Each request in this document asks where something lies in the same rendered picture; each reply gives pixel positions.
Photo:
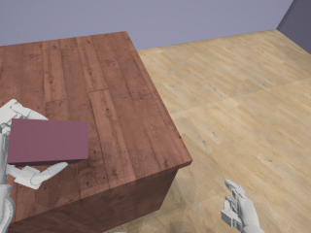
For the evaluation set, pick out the table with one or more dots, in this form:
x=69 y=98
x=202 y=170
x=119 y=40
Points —
x=134 y=149

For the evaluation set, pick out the robot left hand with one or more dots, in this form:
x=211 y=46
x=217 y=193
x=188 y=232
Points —
x=28 y=176

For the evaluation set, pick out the sponge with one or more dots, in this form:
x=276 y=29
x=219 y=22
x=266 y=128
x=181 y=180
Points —
x=42 y=142

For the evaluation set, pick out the robot left forearm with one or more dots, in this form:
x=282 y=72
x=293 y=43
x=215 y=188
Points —
x=7 y=207

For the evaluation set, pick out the robot right hand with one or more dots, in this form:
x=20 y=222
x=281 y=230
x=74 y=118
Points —
x=243 y=211

